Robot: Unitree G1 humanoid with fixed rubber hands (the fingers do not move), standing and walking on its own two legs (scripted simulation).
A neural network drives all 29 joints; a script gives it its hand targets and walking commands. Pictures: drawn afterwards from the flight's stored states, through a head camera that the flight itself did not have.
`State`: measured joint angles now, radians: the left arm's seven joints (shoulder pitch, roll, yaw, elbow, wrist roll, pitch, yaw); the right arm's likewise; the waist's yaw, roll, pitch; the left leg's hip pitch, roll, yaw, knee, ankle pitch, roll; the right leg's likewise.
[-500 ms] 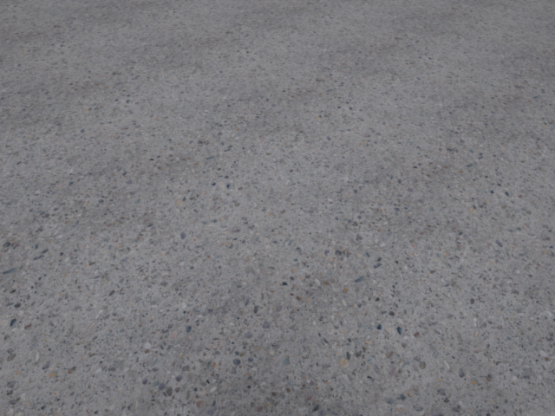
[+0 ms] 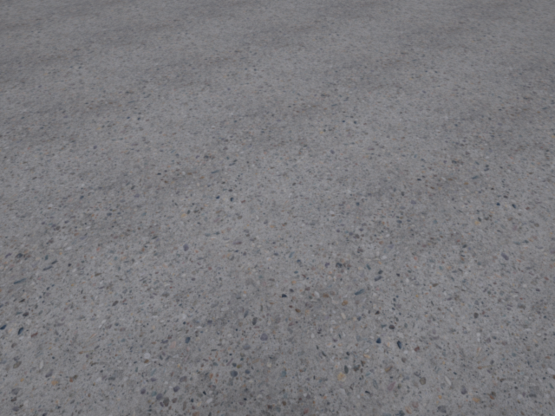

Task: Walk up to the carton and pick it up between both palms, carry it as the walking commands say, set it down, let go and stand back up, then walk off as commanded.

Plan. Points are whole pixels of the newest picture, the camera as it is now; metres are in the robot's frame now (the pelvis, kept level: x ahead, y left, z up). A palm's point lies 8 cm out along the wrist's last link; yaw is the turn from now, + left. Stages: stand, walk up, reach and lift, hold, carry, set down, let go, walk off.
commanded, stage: stand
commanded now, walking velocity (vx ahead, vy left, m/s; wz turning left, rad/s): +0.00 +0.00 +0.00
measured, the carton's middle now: out of the picture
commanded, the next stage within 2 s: none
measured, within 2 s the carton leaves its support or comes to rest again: neither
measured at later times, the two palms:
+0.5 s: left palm out of the picture -0.03 +0.18 -0.15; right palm out of the picture -0.02 -0.22 -0.15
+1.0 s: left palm out of the picture -0.02 +0.17 -0.16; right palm out of the picture -0.02 -0.22 -0.15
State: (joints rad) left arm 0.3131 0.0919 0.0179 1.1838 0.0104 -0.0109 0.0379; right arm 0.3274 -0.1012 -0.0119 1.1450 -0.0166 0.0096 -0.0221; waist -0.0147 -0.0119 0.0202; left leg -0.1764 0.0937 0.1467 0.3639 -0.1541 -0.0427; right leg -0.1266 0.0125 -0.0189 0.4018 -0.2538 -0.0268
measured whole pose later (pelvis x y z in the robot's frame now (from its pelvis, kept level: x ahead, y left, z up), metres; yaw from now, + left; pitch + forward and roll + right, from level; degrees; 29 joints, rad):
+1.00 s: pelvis +0.01 -0.02 +0.00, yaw +0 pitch -2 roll +0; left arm 0.32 0.08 0.01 1.17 0.01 -0.03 0.04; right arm 0.30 -0.08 -0.02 1.17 -0.01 0.01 -0.04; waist 0.00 -0.02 0.05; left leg -0.17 0.13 0.11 0.40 -0.19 -0.08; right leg -0.11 0.05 -0.03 0.42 -0.29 -0.06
